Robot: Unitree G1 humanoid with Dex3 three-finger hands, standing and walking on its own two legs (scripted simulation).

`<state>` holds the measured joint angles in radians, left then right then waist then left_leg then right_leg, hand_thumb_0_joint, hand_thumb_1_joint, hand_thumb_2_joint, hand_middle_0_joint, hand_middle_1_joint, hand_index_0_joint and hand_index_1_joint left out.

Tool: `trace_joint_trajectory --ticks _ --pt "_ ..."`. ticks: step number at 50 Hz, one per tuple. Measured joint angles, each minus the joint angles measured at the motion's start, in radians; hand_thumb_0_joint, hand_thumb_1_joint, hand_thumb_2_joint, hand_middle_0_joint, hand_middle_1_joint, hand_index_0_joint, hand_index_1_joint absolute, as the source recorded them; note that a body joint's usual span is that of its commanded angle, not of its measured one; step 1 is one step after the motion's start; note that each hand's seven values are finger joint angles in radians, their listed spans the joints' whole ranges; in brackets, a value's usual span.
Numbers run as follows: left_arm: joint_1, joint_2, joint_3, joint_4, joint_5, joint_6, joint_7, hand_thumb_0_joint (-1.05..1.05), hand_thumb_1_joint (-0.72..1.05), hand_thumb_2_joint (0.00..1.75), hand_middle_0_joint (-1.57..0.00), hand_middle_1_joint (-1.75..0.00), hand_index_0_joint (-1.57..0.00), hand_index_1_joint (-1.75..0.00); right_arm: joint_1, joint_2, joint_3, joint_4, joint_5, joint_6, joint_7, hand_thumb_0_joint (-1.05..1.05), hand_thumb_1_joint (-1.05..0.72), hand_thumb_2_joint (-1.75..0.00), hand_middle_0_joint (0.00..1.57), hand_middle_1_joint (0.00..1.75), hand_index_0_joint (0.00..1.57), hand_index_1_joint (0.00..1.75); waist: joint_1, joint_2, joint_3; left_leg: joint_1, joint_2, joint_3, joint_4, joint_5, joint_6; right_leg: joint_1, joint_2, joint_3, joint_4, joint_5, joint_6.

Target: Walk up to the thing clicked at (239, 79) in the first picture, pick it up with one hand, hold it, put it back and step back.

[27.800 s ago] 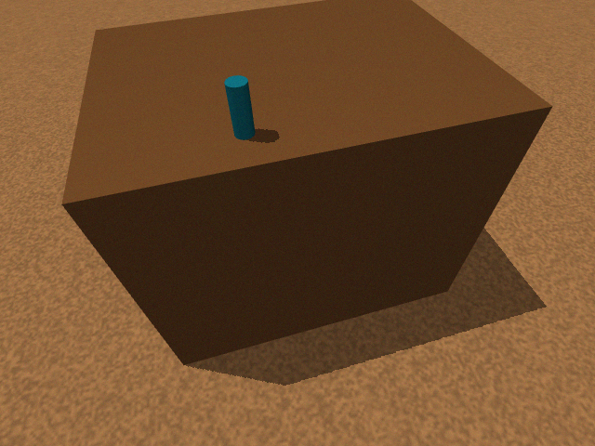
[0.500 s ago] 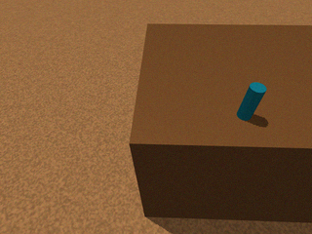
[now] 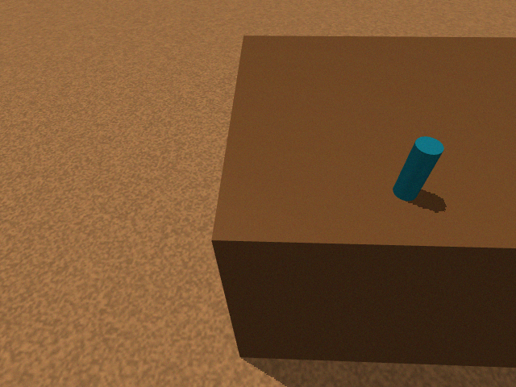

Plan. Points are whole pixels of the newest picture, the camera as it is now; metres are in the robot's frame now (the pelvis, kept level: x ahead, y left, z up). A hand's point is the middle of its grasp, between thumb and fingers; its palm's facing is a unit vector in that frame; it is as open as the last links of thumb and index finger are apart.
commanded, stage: stand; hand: right
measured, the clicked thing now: (416, 170) +0.44 -0.25 +0.08
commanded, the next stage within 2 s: step back in 1.80 s
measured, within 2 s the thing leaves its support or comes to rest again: neither
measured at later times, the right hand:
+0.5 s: hand out of the picture +0.08 -0.25 -0.16, palm faces -0.02 +0.94 -0.34, open 7.3 cm
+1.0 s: hand out of the picture +0.07 -0.25 -0.16, palm faces -0.02 +0.94 -0.34, open 7.3 cm
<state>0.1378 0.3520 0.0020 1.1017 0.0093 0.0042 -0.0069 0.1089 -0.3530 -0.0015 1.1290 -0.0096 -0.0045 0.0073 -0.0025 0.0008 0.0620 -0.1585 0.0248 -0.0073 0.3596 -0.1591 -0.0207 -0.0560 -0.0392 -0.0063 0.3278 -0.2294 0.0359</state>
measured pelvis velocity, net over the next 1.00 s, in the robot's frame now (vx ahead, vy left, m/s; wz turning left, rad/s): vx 0.00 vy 0.00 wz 0.00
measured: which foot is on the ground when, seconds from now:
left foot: down 0.00-1.00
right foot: down 0.00-1.00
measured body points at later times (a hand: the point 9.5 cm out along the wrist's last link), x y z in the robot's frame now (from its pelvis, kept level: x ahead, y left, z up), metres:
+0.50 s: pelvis +0.00 +0.00 +0.00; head +0.01 +0.00 +0.45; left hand +0.07 +0.30 -0.13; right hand +0.08 -0.30 -0.13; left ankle +0.02 +0.13 -0.75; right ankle -0.03 -0.14 -0.75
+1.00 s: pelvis +0.00 +0.00 +0.00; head +0.00 +0.01 +0.45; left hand +0.06 +0.30 -0.14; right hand +0.07 -0.30 -0.13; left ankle +0.02 +0.13 -0.75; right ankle -0.03 -0.14 -0.75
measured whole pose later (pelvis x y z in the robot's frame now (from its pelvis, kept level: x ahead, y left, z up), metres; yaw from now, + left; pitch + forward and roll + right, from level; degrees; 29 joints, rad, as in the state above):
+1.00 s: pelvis +0.00 +0.00 +0.00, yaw +0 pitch -3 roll +0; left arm 0.15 0.35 0.00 1.10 0.01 0.00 -0.01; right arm 0.12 -0.35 -0.01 1.13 -0.01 0.00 0.01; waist 0.00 0.00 0.06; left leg -0.16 0.02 -0.01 0.36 -0.15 -0.02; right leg -0.05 -0.04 -0.01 0.32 -0.22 0.04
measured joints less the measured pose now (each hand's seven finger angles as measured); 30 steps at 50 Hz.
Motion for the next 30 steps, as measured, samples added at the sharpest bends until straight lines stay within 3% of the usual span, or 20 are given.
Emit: trace_joint_trajectory --ticks 30 --pt "0.007 0.002 0.004 0.000 0.001 0.000 0.000 0.01 0.90 0.90 -0.20 -0.30 -0.20 -0.30 0.001 0.003 -0.002 -0.001 0.000 0.000 0.000 0.00 -0.90 -0.90 0.21 0.30 0.21 0.30 0.001 0.000 0.001 0.010 0.001 0.000 -0.004 0.004 0.001 0.013 0.001 0.000 -0.010 0.007 0.001"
